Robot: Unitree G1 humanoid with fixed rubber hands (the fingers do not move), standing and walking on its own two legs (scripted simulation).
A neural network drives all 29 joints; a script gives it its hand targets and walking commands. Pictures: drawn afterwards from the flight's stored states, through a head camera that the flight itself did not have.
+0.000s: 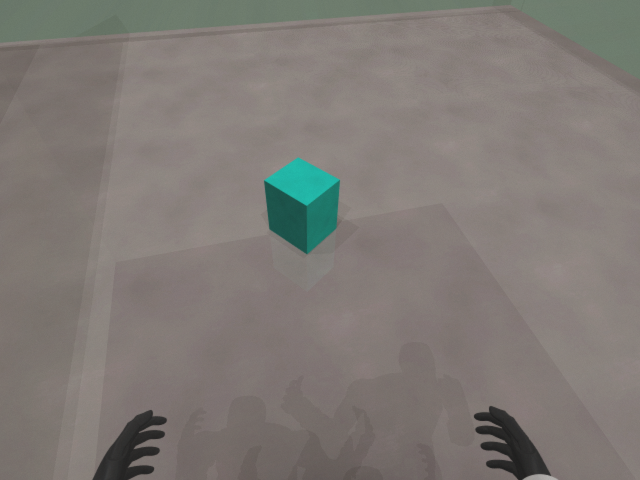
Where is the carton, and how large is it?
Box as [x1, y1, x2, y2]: [264, 158, 339, 253]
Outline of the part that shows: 296,158 264,180 269,228 307,253 335,228 339,180 299,158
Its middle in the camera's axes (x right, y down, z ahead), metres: -0.08 -0.13 +1.58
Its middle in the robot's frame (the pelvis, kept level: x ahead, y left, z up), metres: +1.22 +0.05 -0.61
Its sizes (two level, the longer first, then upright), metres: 0.216 0.194 0.272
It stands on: the floor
